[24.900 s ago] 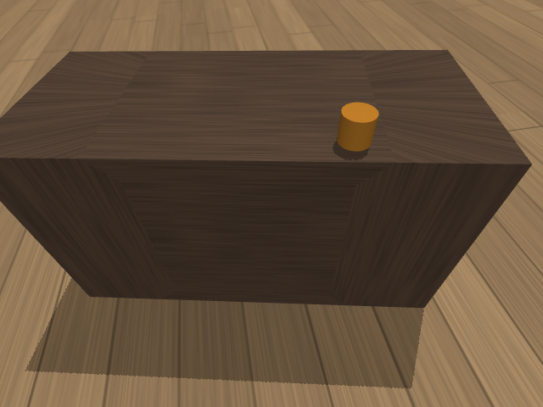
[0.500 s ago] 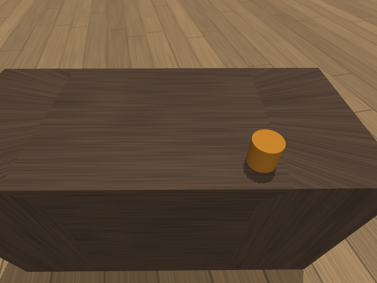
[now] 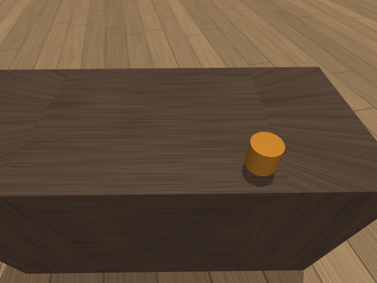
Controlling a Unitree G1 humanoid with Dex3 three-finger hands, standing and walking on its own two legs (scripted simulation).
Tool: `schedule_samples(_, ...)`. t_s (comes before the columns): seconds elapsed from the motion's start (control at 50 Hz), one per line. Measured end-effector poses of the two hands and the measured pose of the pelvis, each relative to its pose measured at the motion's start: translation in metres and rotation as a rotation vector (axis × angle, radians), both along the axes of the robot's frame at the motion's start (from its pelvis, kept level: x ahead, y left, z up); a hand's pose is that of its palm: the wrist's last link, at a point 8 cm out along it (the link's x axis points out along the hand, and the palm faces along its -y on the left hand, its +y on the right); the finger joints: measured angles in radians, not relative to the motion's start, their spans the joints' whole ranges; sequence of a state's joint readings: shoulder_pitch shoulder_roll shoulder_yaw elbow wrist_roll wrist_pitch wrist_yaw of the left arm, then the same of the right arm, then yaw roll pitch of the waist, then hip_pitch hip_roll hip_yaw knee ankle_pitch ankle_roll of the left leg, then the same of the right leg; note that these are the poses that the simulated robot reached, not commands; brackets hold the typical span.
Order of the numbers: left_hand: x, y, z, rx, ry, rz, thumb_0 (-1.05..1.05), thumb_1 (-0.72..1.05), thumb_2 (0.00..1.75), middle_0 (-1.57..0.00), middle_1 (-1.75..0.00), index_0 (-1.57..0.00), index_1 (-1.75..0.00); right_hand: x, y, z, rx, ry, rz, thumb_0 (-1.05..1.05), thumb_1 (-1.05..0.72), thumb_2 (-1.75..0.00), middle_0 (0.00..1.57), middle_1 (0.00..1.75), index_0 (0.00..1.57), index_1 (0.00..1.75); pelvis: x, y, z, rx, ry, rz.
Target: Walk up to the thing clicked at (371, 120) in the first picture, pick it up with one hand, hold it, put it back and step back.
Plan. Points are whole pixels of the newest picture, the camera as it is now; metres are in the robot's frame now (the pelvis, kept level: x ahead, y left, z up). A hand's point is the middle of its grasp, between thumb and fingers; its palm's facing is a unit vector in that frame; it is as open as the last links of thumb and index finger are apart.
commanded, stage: home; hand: right
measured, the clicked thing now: (263, 154) +0.43 -0.17 +0.01
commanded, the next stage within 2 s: stand in 0.24 s
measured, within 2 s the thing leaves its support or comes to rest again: neither
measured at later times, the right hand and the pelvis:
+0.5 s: hand out of the picture +0.07 -0.25 -0.15, palm faces -0.02 +0.94 -0.35, open 16.2 cm; pelvis +0.00 +0.00 +0.00, yaw +0 degrees
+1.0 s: hand out of the picture +0.07 -0.25 -0.16, palm faces -0.03 +0.94 -0.34, open 7.5 cm; pelvis +0.00 +0.00 +0.00, yaw +1 degrees
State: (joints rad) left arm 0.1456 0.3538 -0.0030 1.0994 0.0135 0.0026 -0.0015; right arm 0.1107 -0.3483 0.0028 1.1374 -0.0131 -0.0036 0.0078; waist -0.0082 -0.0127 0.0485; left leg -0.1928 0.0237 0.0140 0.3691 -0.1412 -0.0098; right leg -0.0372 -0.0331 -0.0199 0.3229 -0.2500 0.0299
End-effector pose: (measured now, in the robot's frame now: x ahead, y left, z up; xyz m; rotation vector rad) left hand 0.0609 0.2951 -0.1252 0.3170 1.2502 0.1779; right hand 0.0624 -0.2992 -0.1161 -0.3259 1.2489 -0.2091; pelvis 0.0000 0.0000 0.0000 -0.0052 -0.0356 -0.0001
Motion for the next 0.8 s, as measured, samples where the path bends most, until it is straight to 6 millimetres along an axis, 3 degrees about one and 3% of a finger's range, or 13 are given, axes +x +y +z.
schedule_samples(0.38, -0.005, 0.001, 0.000, -0.002, -0.004, 0.014, 0.01, 0.90, 0.90, -0.20, -0.29, -0.20, -0.30, 0.003, 0.002, 0.001, -0.002, -0.013, 0.004, 0.00, 0.53, -0.06, 0.06, 0.05, 0.06, 0.06, -0.001, 0.001, 0.000, -0.001, -0.011, 0.003)
schedule_samples(0.46, -0.008, 0.003, 0.000, -0.002, -0.001, 0.017, 0.01, 0.90, 0.90, -0.20, -0.29, -0.21, -0.30, 0.002, 0.003, 0.002, -0.001, -0.017, 0.005, 0.00, 0.46, -0.13, 0.10, 0.11, 0.10, 0.12, -0.003, 0.002, 0.000, 0.000, -0.011, 0.005)
schedule_samples(0.56, -0.014, 0.004, 0.000, -0.001, 0.015, 0.018, 0.01, 0.90, 0.90, -0.20, -0.29, -0.21, -0.30, -0.002, 0.003, 0.001, 0.001, -0.005, 0.002, 0.00, 0.23, -0.36, 0.16, 0.21, 0.16, 0.22, -0.004, 0.002, 0.000, 0.000, -0.005, 0.007)
schedule_samples(0.68, -0.020, 0.004, -0.001, 0.001, 0.040, 0.023, 0.01, 0.90, 0.90, -0.20, -0.29, -0.21, -0.30, -0.007, 0.003, -0.001, 0.004, 0.022, -0.003, 0.00, -0.18, -0.68, 0.19, 0.27, 0.19, 0.27, -0.002, 0.002, 0.000, 0.001, 0.003, 0.008)
schedule_samples(0.8, -0.018, 0.003, -0.001, 0.003, 0.042, 0.026, 0.01, 0.90, 0.90, -0.20, -0.29, -0.21, -0.30, -0.005, 0.003, -0.003, 0.006, 0.030, -0.003, 0.00, -0.59, -0.83, 0.20, 0.29, 0.20, 0.30, 0.000, 0.001, 0.000, 0.002, 0.003, 0.008)
